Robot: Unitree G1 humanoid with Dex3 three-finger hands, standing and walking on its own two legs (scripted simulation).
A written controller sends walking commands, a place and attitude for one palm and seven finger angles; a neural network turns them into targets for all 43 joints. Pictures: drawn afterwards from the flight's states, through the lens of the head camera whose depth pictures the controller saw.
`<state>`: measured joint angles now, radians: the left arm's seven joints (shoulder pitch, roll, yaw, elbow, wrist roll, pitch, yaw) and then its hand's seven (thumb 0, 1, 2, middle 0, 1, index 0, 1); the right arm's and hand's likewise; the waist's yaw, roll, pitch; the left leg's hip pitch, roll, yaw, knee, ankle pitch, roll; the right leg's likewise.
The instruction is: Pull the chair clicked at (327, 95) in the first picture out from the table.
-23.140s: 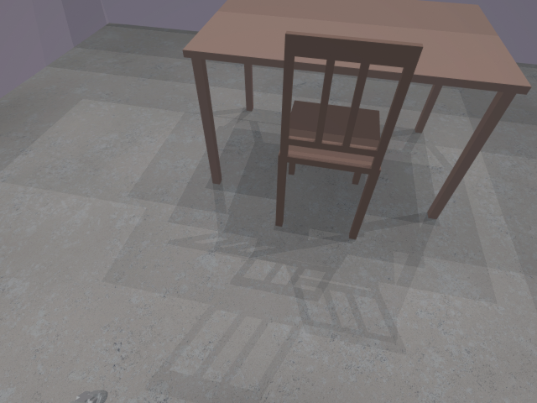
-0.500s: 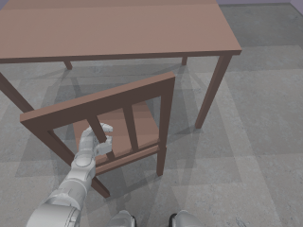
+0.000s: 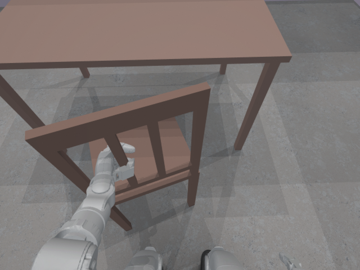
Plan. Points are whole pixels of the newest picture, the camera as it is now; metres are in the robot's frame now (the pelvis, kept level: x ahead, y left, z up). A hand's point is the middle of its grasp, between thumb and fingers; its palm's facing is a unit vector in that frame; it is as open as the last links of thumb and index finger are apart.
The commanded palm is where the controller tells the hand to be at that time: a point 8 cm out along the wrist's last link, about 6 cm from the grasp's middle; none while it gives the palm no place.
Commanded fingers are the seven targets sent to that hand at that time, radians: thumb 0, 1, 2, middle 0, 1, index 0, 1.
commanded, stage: step backward, pulling the chair out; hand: left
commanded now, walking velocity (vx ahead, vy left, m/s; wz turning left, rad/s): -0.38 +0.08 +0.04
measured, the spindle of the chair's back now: (123, 162) +0.39 +0.16 -0.08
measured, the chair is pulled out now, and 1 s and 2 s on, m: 0.20 0.33 0.62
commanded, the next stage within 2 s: stop walking, hand still on the chair in 1.60 s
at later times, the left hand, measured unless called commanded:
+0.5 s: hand (126, 177) +0.33 +0.14 -0.05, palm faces +0.00 -0.99 -0.17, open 5.4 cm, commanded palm +0.32 +0.19 -0.05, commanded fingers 0.00 0.90 0.90 -0.50 -1.45 -0.50 -1.45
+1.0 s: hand (128, 217) +0.24 +0.12 -0.05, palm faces +0.02 -0.98 -0.17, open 5.5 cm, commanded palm +0.23 +0.18 -0.05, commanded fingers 0.00 0.90 0.90 -0.50 -1.45 -0.50 -1.45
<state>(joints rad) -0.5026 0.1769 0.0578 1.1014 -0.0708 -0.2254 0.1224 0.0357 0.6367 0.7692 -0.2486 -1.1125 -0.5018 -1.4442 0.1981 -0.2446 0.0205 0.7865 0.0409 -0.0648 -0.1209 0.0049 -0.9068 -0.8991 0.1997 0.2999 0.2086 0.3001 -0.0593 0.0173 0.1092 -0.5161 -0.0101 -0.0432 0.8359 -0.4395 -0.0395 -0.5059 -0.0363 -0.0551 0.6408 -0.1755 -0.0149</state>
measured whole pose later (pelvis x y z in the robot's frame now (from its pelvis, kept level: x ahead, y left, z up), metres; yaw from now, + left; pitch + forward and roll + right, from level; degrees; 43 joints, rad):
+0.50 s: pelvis -0.05 +0.03 +0.01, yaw +0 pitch +3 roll +0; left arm -0.60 0.19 0.03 1.06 -0.06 -0.15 0.11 0.03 0.67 0.73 -0.19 -1.12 -0.50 -1.44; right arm 0.17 -0.25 0.02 0.76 0.03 -0.02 -0.13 0.00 -0.91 -0.90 0.20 0.30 0.21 0.30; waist -0.08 -0.01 0.17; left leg -0.41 -0.02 -0.01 0.64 -0.27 0.00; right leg -0.50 -0.07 -0.03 0.58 -0.13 0.03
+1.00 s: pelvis -0.14 +0.01 +0.02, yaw +1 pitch +4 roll +0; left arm -0.58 0.15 0.08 1.07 -0.06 -0.15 0.11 0.03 0.66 0.71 -0.18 -1.07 -0.50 -1.44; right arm 0.18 -0.34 -0.01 0.79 0.04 -0.02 -0.14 0.01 -0.91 -0.90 0.20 0.30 0.21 0.30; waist -0.09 0.04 0.16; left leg -0.34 0.03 -0.04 0.59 -0.25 -0.05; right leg -0.37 -0.05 -0.05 0.53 -0.23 0.02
